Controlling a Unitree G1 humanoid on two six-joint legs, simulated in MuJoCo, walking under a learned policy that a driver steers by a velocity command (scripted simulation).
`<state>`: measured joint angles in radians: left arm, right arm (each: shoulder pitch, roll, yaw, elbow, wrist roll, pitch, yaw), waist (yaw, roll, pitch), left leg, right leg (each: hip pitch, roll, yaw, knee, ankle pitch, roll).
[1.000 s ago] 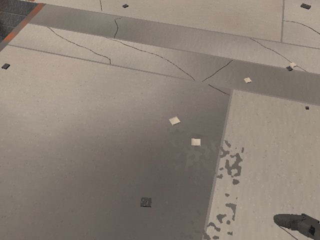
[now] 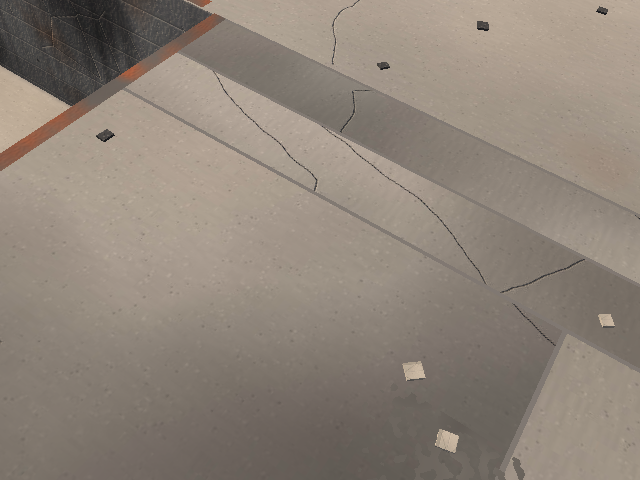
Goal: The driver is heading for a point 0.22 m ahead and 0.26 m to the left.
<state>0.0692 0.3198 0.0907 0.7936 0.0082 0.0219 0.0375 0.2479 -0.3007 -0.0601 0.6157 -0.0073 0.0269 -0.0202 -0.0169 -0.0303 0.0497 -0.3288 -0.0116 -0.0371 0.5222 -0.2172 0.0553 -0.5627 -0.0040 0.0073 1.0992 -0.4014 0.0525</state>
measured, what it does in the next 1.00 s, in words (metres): steps on the spot, turning left: right foot, then left foot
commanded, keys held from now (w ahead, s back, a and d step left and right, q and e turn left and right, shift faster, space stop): q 1.00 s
